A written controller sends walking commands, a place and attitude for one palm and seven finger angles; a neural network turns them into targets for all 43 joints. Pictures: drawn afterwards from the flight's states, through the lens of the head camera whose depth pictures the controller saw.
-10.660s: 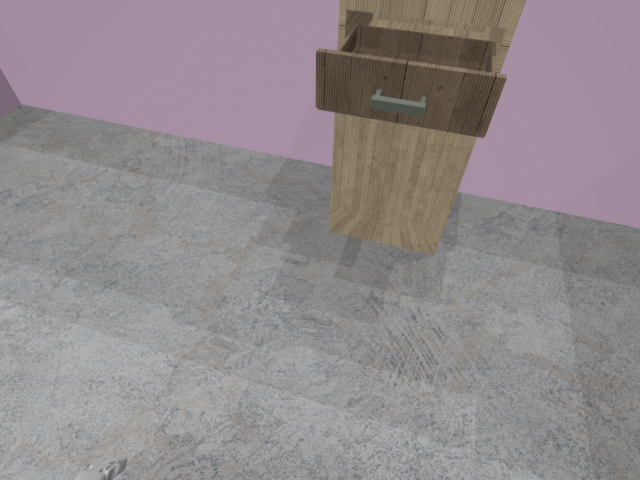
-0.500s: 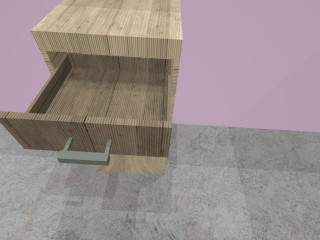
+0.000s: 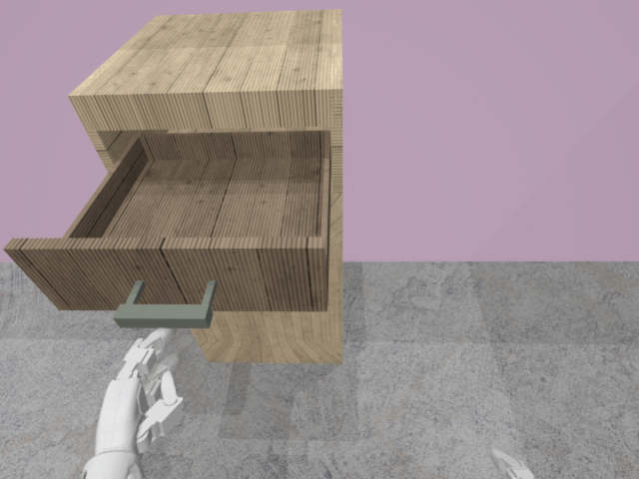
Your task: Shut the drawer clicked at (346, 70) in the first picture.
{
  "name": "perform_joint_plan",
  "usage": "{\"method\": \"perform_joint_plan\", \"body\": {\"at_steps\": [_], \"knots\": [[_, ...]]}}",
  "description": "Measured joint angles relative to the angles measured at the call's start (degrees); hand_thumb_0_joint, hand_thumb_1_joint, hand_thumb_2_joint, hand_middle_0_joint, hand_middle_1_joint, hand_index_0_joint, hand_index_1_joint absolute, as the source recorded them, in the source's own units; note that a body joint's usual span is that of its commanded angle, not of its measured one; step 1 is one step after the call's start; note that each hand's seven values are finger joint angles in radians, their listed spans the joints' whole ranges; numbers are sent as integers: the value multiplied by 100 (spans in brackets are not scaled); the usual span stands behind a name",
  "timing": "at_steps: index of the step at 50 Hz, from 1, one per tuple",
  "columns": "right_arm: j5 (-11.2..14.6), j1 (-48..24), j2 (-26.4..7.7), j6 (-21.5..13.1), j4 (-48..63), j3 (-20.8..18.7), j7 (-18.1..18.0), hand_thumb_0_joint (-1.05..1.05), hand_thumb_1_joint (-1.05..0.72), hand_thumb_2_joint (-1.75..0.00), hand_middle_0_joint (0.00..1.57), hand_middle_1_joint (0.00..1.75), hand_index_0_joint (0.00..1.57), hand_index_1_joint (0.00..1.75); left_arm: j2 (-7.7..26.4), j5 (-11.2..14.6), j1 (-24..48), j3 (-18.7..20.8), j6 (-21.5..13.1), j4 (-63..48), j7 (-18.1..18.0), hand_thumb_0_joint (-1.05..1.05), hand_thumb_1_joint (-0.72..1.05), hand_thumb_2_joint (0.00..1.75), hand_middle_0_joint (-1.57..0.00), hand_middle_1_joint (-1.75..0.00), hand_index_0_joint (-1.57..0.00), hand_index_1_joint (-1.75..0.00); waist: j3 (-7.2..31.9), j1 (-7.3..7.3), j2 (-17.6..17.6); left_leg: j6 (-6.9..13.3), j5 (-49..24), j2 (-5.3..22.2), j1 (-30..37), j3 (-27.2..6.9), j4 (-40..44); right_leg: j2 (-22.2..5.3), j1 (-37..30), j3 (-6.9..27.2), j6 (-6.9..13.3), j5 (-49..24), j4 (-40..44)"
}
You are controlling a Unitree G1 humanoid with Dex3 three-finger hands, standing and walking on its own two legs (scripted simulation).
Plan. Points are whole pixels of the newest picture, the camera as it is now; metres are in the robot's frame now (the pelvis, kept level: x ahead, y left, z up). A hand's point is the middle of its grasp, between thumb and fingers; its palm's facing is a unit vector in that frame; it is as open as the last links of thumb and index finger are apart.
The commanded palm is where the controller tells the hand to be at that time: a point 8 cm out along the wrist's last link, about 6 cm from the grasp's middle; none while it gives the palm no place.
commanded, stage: raise the hand and make a fist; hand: left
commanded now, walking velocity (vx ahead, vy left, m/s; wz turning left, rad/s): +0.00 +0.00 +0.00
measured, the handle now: (169, 302) +0.34 +0.21 +0.06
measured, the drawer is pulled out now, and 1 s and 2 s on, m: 0.29 0.29 0.29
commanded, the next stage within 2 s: bring the fist close to the handle in 1.68 s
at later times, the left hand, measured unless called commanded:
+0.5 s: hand (187, 438) +0.18 +0.16 +0.03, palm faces -0.14 -0.99 -0.07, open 4.4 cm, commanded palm +0.13 +0.23 +0.05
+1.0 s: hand (112, 432) +0.15 +0.19 +0.12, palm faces +0.00 -1.00 -0.07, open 3.1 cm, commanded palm +0.12 +0.24 +0.12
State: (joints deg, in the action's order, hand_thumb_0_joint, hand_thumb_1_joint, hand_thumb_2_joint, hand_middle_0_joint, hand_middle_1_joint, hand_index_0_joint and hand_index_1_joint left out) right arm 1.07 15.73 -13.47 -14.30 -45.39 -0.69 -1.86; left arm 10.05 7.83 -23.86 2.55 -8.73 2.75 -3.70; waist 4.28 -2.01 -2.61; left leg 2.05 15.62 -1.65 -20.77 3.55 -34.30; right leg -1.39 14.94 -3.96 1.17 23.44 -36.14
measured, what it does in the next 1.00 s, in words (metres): stands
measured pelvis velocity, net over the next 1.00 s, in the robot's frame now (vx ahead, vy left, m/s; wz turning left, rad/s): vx -0.02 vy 0.02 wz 0.02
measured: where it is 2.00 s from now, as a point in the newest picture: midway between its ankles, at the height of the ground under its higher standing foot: outside the picture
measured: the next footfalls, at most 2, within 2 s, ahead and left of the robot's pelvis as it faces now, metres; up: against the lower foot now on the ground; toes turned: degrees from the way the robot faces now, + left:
none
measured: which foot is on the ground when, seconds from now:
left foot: down 0.00-1.00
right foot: down 0.00-1.00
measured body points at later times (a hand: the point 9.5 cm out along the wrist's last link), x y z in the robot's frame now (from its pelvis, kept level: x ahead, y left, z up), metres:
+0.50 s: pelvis -0.05 -0.04 -0.04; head -0.04 -0.05 +0.41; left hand +0.18 +0.21 +0.03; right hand +0.13 -0.26 -0.11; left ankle +0.02 +0.10 -0.73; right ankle -0.05 -0.10 -0.73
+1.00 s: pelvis -0.02 +0.02 -0.02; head -0.03 +0.02 +0.43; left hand +0.15 +0.25 +0.12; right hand +0.20 -0.18 -0.05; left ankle +0.02 +0.10 -0.73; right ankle -0.05 -0.10 -0.73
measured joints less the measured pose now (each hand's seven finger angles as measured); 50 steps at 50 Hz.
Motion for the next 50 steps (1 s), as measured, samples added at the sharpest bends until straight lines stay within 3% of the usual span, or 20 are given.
{"method": "perform_joint_plan", "body": {"at_steps": [3, 7, 10, 15, 18, 22, 24, 26, 29, 33, 40, 47, 50], "knots": [[-21, -383, 28, 83, 445, -81, 149, 2, -91, -90, 20, 30, 20, 30, -219, 316, -59, 318, -624, 347, 713, 1, 94, 90, -32, -43, -23, -40, 254, -36, 84, -82, 151, 141, -641, 68, -535, 99, 712, 71, 90, 140, -608], [-24, -602, -5, 125, 1063, -198, 223, 2, -90, -90, 20, 30, 20, 30, -95, 412, -675, 341, -1607, 494, 1854, 1, 92, 90, -39, -51, -30, -47, 261, 150, 448, -189, 363, 294, -1454, 6, -1327, 210, 1517, 7, 237, 401, -1422], [-32, -638, -134, 142, 1333, -300, 124, 2, -90, -90, 20, 30, 20, 30, 158, 421, -1108, 454, -2005, 16, 1944, 2, 91, 90, -46, -57, -39, -55, 188, 361, 488, -263, 511, 377, -1857, -188, -1860, 288, 1802, -183, 353, 552, -1831], [107, -703, -207, 70, 1286, -182, -113, 2, -90, -90, 20, 29, 20, 30, 320, 918, -791, 900, -2420, -486, 1804, 2, 90, 90, -56, -68, -53, -67, 106, 501, 168, -255, 629, 412, -2118, -566, -2361, 366, 1823, -543, 383, 670, -2074], [180, -645, -138, 28, 1184, 70, -216, 2, -90, -90, 20, 29, 20, 30, 434, 1112, -178, 866, -2138, -382, 2153, 2, 90, 90, -61, -74, -59, -74, 47, 482, 14, -203, 615, 418, -2053, -656, -2366, 422, 1709, -596, 347, 653, -2011], [233, -433, 4, 90, 1143, 384, -312, 2, -90, -90, 20, 30, 20, 30, 716, 984, 550, 590, -1029, -2, 2648, 2, 90, 90, -69, -83, -68, -83, 31, 307, -49, -187, 508, 407, -1848, -596, -2091, 434, 1553, -508, 309, 510, -1770], [223, -311, 64, 139, 1135, 455, -327, 2, -90, -90, 20, 30, 20, 30, 828, 949, 699, 611, -491, 107, 2657, 2, 90, 90, -73, -87, -73, -87, 27, 178, -47, -223, 454, 410, -1691, -505, -1896, 435, 1456, -405, 301, 442, -1621], [211, -159, 102, 171, 1136, 437, -317, 2, -90, -90, 21, 30, 21, 30, 810, 1030, 637, 793, -165, 25, 2465, 2, 90, 90, -77, -91, -77, -92, 32, 65, -40, -272, 414, 419, -1514, -395, -1695, 437, 1340, -287, 308, 383, -1460], [211, 77, 124, 170, 1055, 292, -279, 2, -90, -90, 21, 30, 21, 30, 631, 1193, 321, 1206, -148, -349, 2068, 2, 90, 90, -83, -98, -83, -98, 61, 17, 27, -267, 398, 411, -1250, -222, -1415, 419, 1156, -112, 268, 329, -1232], [218, 286, 23, 151, 920, 51, -162, 2, -90, -90, 20, 30, 20, 30, 506, 1105, -319, 1521, -427, -946, 1918, 2, 90, 90, -91, -106, -91, -107, 128, 111, 99, -183, 416, 363, -1018, -97, -1171, 372, 953, 15, 153, 290, -982], [257, 95, -254, -249, 1029, -91, -159, 2, -90, -90, 20, 30, 20, 30, 387, 1064, -1141, 900, -339, -1607, 2312, 2, 91, 90, -105, -122, -105, -122, 1, 314, 16, 17, 422, 225, -899, -115, -1076, 253, 710, -13, 21, 207, -693], [172, -348, -77, -512, 1268, 97, -40, 2, -90, -90, 20, 29, 20, 30, 318, 743, -1042, 493, -410, -2540, 1764, 3, 90, 90, -119, -137, -119, -137, -30, 464, 70, 131, 385, 100, -802, -168, -1078, 139, 536, -82, -80, 164, -626], [166, -492, 35, -437, 1340, 260, 20, 2, -90, -90, 20, 29, 20, 30, 265, 647, -792, 372, -186, -2806, 1637, 2, 90, 90, -125, -143, -125, -144, -2, 505, 22, 170, 359, 66, -676, -175, -1033, 110, 390, -93, -122, 123, -550]]}}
